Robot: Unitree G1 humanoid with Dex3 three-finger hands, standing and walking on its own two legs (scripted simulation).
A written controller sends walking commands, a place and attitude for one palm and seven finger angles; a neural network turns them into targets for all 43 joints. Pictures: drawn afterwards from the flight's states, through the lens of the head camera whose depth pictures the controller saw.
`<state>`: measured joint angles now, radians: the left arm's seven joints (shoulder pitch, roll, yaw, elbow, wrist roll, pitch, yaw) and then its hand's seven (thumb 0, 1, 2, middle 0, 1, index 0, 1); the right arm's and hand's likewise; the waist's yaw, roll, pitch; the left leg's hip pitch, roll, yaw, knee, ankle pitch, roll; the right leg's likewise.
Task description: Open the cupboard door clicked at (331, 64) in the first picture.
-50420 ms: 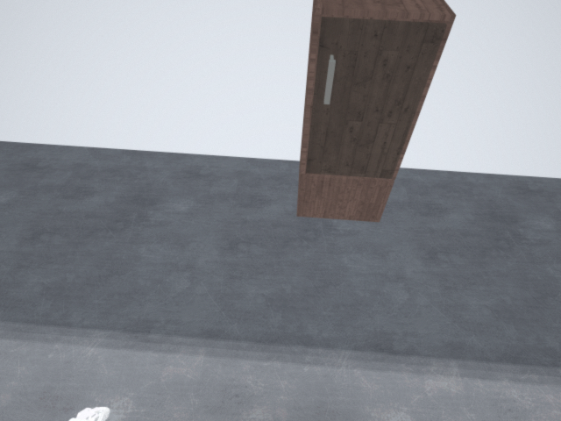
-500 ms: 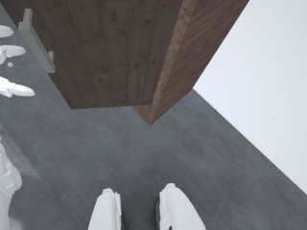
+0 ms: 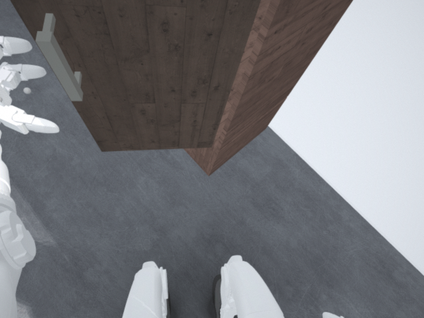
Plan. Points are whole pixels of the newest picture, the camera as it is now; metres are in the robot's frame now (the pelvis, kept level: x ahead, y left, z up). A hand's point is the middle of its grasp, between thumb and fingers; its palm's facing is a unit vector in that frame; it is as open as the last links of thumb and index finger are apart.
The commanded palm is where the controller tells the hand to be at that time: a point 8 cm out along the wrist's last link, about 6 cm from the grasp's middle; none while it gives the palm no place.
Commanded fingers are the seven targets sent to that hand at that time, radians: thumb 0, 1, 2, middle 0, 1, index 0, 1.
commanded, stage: move the hooked fingers beside the handle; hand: left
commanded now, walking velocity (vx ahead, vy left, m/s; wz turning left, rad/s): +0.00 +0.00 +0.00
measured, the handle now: (64, 61) +0.54 +0.23 +0.06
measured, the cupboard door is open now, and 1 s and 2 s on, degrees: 54 54 54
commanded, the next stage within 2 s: slide the fingers in behind the handle in 0.02 s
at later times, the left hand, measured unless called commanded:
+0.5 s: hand (36, 89) +0.49 +0.27 +0.05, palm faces +0.04 -1.00 -0.02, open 14.1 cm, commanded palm +0.47 +0.30 +0.05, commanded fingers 0.00 -0.50 0.30 -0.30 -1.20 -0.30 -1.20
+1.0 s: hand (62, 90) +0.49 +0.23 +0.05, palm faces +0.03 -1.00 -0.01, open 14.0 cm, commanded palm +0.47 +0.26 +0.05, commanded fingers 0.00 -0.50 0.30 -0.30 -1.20 -0.30 -1.20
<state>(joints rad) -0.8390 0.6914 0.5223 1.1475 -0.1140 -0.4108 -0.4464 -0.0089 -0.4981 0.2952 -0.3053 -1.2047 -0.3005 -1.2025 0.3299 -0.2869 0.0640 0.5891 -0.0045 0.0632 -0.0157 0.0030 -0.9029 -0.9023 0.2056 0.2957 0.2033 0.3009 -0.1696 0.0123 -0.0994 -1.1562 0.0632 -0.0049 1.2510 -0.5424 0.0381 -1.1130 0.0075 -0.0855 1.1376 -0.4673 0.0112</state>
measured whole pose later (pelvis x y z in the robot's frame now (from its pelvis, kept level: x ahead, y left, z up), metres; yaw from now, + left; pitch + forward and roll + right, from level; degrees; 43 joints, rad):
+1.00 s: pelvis +0.01 +0.00 +0.00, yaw +0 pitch +25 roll -5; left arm -0.80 0.54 0.43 1.07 -0.13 -0.43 -0.33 -0.01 -0.50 0.30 -0.30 -1.20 -0.30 -1.20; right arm 0.34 -0.26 0.05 0.61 -0.01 0.07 0.00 0.00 -0.90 -0.90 0.21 0.30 0.20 0.30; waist -0.16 0.02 -0.11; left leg -1.12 0.06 0.00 1.23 -0.54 0.04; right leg -1.09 0.00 -0.07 1.13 -0.47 0.01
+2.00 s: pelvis +0.00 -0.01 +0.01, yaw +1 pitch +24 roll -4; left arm -0.80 0.48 0.38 1.10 -0.12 -0.48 -0.24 -0.01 -0.36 0.35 -0.31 -1.22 -0.28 -1.22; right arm 0.33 -0.26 0.04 0.63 -0.02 0.06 0.01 0.00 -0.90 -0.90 0.20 0.30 0.20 0.30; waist -0.15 0.02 -0.12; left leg -1.10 0.05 0.00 1.22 -0.54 0.02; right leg -1.08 0.00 -0.08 1.14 -0.48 -0.01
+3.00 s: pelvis +0.02 -0.01 +0.02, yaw +0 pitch +22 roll -3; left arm -0.43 0.35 0.33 0.74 -0.20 -0.46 -0.25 0.01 0.75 0.76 -0.39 -1.35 -0.35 -1.35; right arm 0.34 -0.25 0.02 0.57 0.01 0.09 0.03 0.01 -0.90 -0.90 0.20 0.30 0.20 0.30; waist -0.12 0.02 -0.14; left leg -0.98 0.06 0.04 1.13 -0.53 0.03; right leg -0.97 0.01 -0.04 1.07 -0.47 0.00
